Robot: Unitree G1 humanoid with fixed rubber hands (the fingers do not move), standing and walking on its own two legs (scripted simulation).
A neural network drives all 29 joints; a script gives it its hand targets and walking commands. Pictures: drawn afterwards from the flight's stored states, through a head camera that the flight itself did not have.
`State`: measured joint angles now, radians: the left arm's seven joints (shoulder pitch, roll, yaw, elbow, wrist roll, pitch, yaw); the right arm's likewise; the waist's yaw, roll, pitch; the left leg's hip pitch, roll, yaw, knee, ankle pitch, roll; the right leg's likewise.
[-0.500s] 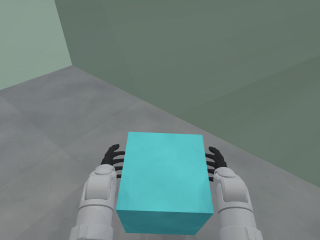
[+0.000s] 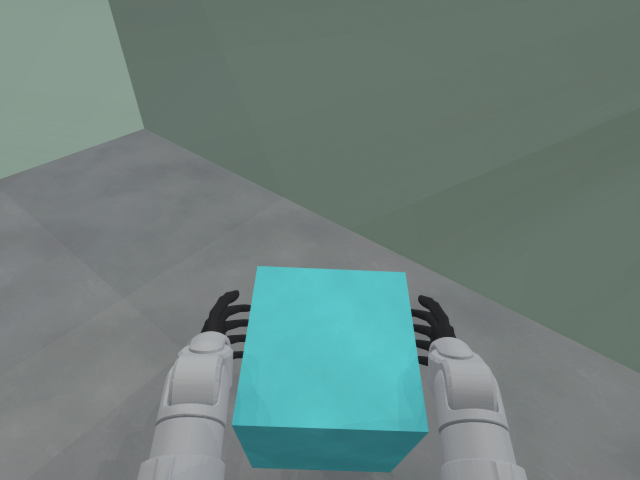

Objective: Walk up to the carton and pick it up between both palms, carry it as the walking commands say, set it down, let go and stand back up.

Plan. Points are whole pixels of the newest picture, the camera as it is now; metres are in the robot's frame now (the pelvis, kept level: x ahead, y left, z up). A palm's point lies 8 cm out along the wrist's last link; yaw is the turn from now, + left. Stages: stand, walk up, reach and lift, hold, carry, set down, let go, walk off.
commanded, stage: hold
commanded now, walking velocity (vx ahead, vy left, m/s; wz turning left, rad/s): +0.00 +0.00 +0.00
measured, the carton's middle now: (326, 373) +0.29 +0.00 -0.02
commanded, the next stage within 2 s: carry in 0.40 s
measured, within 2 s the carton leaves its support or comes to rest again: neither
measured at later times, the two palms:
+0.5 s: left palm (219, 344) +0.29 +0.14 +0.05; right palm (443, 348) +0.29 -0.15 +0.05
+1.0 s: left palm (290, 377) +0.23 +0.05 +0.06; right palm (532, 369) +0.25 -0.25 +0.06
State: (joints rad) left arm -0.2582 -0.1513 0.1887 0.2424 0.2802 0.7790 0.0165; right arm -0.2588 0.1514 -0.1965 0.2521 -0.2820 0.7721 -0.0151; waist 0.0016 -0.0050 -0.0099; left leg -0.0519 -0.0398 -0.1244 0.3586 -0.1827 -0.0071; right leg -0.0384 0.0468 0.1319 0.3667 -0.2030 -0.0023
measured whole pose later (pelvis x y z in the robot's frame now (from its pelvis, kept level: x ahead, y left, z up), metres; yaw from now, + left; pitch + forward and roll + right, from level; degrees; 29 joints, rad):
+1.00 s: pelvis -0.02 -0.12 -0.02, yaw +3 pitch +4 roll +0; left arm -0.15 -0.13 0.09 -0.33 0.12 1.23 0.11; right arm -0.17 0.14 -0.08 -0.30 -0.12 1.22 -0.10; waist 0.00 -0.02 -0.11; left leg -0.38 0.09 0.14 0.64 -0.33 0.00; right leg -0.49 0.02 -0.12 0.82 -0.44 -0.03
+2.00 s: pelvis -0.06 -0.17 -0.01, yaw +5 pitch +2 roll +0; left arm -0.20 -0.14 0.10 -0.28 0.14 1.24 0.10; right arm -0.20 0.14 -0.10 -0.28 -0.14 1.25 -0.10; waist 0.00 0.00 -0.11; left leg -0.31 0.04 0.10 0.53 -0.26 0.00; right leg -0.36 0.00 -0.18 0.49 -0.18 -0.09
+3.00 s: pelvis -0.03 -0.16 -0.01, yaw +5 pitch +3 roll +0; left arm -0.20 -0.14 0.11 -0.23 0.14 1.18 0.09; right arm -0.21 0.14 -0.11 -0.24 -0.15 1.21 -0.10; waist 0.00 0.01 -0.11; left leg -0.28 0.04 0.10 0.52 -0.29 0.00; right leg -0.35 -0.01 -0.17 0.50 -0.21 -0.07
